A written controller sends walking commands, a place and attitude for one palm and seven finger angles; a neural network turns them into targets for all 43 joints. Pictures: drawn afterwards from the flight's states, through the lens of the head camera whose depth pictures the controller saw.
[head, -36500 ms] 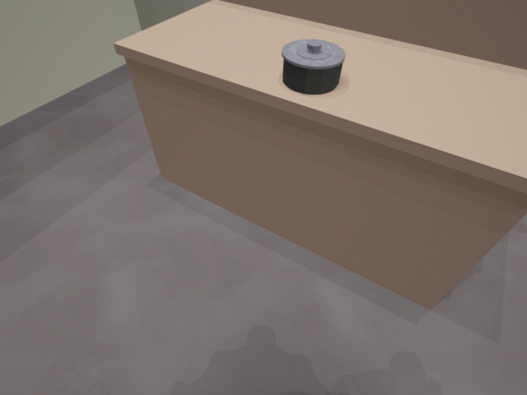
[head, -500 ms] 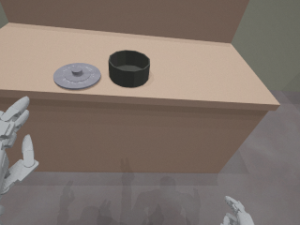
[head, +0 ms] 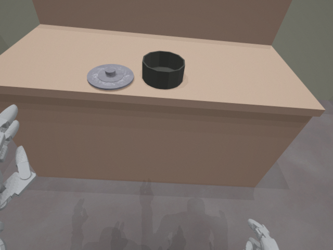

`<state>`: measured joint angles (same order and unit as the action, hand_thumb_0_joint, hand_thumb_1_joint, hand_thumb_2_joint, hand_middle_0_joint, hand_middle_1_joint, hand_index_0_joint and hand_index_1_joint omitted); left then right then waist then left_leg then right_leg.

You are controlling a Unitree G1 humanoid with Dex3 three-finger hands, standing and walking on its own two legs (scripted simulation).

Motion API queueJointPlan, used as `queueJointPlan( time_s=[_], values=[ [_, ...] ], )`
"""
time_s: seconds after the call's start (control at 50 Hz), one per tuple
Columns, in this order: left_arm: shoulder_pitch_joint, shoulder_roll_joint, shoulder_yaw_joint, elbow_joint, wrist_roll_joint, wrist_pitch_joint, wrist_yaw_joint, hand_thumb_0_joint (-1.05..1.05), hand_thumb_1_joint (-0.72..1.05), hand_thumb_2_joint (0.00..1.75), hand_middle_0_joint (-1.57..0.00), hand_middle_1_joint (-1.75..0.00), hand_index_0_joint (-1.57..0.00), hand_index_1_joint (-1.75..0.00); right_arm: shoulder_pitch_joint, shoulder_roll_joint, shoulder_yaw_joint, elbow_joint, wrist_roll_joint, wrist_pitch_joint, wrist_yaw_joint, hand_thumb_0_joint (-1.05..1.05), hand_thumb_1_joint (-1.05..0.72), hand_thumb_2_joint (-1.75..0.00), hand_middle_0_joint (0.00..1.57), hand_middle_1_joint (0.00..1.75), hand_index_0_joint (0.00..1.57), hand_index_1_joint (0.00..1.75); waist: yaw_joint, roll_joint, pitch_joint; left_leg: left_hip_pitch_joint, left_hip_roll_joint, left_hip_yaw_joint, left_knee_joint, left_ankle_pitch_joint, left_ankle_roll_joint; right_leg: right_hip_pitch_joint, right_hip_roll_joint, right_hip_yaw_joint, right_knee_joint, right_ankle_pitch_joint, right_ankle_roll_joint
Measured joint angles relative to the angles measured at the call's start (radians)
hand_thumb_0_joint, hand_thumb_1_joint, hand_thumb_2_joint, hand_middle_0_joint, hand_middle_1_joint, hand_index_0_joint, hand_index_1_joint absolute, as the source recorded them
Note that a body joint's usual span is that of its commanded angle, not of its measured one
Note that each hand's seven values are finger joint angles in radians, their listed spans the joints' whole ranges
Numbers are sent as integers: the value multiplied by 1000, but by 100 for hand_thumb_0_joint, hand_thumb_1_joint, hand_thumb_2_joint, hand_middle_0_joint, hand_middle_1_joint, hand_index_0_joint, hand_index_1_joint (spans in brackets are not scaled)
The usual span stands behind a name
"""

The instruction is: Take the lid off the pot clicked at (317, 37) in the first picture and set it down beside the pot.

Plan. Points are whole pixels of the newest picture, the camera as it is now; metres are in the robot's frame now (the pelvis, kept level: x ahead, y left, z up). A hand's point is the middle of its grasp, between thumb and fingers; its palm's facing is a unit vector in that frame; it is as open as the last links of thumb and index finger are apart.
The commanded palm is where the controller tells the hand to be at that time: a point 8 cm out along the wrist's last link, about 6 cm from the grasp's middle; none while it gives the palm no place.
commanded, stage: stop stepping back and stand still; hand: left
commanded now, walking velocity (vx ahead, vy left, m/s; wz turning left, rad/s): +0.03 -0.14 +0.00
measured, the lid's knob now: (110, 71) +0.79 +0.27 +0.01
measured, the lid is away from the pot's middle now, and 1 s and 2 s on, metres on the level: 0.23 0.23 0.23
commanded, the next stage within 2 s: let the arm hang, fingers relaxed in 0.14 s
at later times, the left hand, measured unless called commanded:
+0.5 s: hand out of the picture +0.08 +0.17 -0.18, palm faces +0.08 -0.99 -0.15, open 7.0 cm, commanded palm none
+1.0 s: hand out of the picture +0.07 +0.15 -0.17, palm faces +0.08 -0.98 -0.20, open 7.3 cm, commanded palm none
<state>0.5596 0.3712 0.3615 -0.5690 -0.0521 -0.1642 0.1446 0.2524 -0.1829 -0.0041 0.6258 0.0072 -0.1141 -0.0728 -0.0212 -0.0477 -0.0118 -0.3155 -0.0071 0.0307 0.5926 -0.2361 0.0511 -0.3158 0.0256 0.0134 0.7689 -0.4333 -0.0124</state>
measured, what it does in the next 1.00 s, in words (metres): steps on the spot: right foot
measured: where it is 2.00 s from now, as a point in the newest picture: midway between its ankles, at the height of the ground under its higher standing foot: outside the picture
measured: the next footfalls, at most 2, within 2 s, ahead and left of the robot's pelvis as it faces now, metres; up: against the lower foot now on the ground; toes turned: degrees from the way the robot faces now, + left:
right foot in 0.16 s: +0.05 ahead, -0.12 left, +0.00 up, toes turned +1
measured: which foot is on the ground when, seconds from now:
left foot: down 0.00-1.00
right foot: up 0.00-0.14, down 0.16-1.00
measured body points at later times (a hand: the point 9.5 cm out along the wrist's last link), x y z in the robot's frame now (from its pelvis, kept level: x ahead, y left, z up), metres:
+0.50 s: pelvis +0.04 -0.01 +0.00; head +0.07 +0.02 +0.45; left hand +0.07 +0.22 -0.17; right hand +0.06 -0.26 -0.13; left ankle +0.05 +0.09 -0.73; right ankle +0.01 -0.12 -0.73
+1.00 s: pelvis +0.07 -0.02 +0.01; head +0.09 -0.02 +0.46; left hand +0.07 +0.20 -0.15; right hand +0.07 -0.24 -0.15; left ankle +0.05 +0.09 -0.73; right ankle +0.01 -0.12 -0.73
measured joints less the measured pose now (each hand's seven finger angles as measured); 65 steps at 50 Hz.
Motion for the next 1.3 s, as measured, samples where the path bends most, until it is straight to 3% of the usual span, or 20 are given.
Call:
queueJointPlan(
  time_s=[0.06,0.14,0.16,0.18,0.2,0.26,0.34,0.42,0.48,0.62,0.84,1.3],
  values=[
    [35,24,10,-29,0,16,-2,2,89,90,-21,-30,-20,-30,1,28,18,-15,-2,-20,19,1,-90,-90,20,30,20,30,-11,2,2,25,1,-9,-73,27,-4,-12,10,-14,-13,-4,3],
    [100,61,17,-84,10,8,-5,2,89,90,-21,-30,-20,-30,7,46,44,-43,-8,-14,31,1,-90,-90,20,30,21,30,0,11,4,25,8,-13,-101,38,-16,78,12,-46,-245,48,-1],
    [76,65,0,-36,36,-19,-21,2,89,90,-21,-30,-20,-30,2,39,36,-29,-11,-31,45,1,-90,-90,20,30,21,30,10,18,-4,-4,3,-12,-72,26,-18,77,0,-58,-277,137,-13],
    [21,57,-40,62,59,-24,-46,1,89,90,-20,-30,-20,-30,-13,24,21,-3,-12,-33,62,1,-90,-90,20,30,21,30,23,38,-8,-35,1,-13,-27,9,-20,55,-9,-71,-261,208,-19],
    [-45,35,-90,192,72,-1,-71,1,89,90,-20,-30,-20,-30,-29,7,5,29,-11,-16,75,1,-90,-90,20,30,21,30,26,65,-14,-60,1,-20,17,-12,-20,36,-12,-83,-222,198,-17],
    [-217,-61,-206,635,87,128,-111,1,90,90,-20,-30,-20,-30,-48,-30,-20,111,-19,70,88,1,-90,-90,20,30,21,30,14,116,-45,-103,-4,-42,114,-62,-10,13,-22,-116,-129,86,-6],
    [-298,-148,-278,1102,86,242,-122,1,91,90,-19,-30,-19,-30,-22,-24,-22,172,-39,131,87,1,-90,-90,20,30,21,30,-12,66,-28,-84,-11,-38,167,-101,-9,24,-33,-115,-55,20,-4],
    [-286,-200,-336,1377,64,251,-142,1,92,90,-20,-30,-19,-30,34,-4,-10,217,-44,124,67,1,-90,-90,20,30,21,30,-30,-7,10,-56,-16,-21,121,-113,-12,28,-25,-60,-66,18,-5],
    [-290,-178,-319,1470,57,214,-131,-1,100,90,-20,-30,-20,-30,78,7,-11,280,-33,122,51,1,-90,-90,20,30,20,30,-9,-19,48,-31,-10,-39,56,-81,-24,65,-8,-60,-151,50,-13],
    [-245,-158,-341,1606,52,184,-119,0,96,90,-20,-30,-20,-30,106,18,-28,390,-17,135,36,1,-90,-90,20,30,20,30,2,16,81,38,6,-54,-36,-55,-42,155,11,-69,-289,100,-24],
    [-292,-224,-359,1675,50,176,-105,1,92,90,-20,-30,-19,-30,46,65,-18,454,-18,135,24,2,-92,-90,20,30,20,30,6,59,79,100,1,-45,-84,-49,-38,213,6,-60,-332,106,-21],
    [-311,-226,-344,1685,51,171,-99,1,93,90,-20,-30,-20,-30,36,62,-26,475,-16,124,23,1,-91,-90,20,30,20,30,6,45,73,138,3,-29,-116,-46,-40,241,6,-44,-356,110,-21]
  ],
)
